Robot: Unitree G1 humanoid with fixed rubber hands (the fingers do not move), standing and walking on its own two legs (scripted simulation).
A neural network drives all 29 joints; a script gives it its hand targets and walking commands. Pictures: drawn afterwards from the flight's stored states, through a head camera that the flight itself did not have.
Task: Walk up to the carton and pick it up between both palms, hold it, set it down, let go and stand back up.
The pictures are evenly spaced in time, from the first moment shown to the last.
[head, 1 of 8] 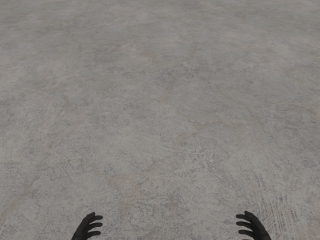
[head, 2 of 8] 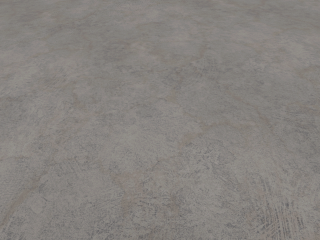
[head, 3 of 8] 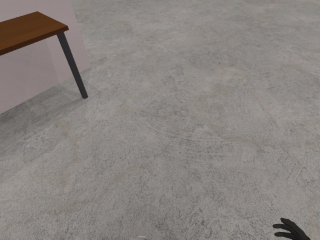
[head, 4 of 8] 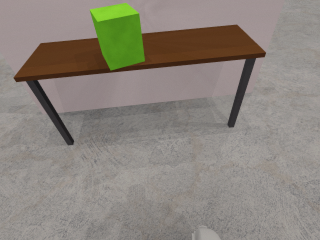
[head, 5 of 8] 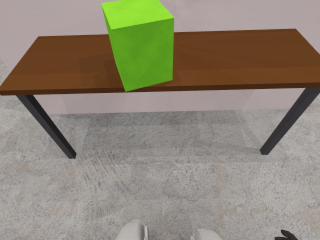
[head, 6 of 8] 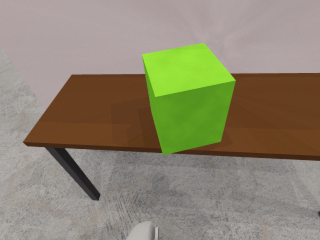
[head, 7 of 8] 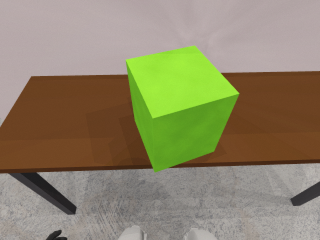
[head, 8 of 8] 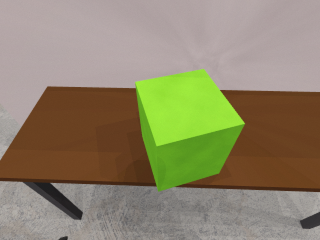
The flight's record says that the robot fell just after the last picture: no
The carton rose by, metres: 0.00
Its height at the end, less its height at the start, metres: +0.00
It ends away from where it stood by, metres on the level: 0.00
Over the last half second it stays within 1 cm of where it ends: yes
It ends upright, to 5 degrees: yes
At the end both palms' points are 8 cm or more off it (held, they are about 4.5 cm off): yes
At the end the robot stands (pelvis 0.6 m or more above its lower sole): yes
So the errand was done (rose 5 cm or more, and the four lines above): no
